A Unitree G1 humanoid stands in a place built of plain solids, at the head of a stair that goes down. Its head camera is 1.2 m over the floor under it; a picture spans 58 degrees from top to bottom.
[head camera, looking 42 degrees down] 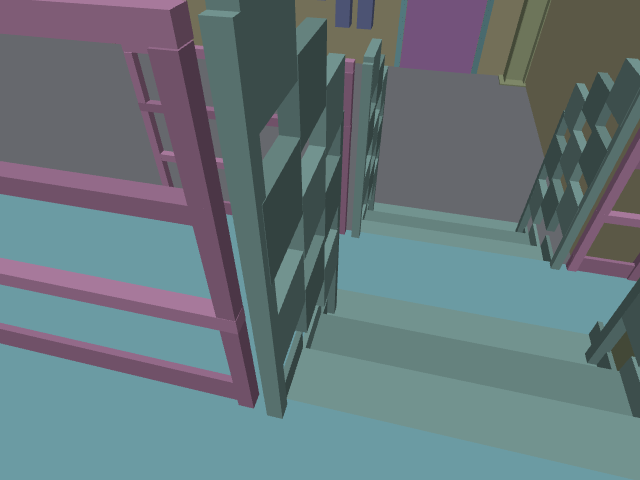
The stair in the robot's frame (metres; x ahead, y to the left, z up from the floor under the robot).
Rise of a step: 0.14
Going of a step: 0.28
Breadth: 1.22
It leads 14 degrees to the right of straight ahead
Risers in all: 4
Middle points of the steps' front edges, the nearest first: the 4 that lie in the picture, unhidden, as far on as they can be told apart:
0.50 -0.45 0.00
0.77 -0.51 -0.14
1.04 -0.58 -0.28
1.31 -0.64 -0.43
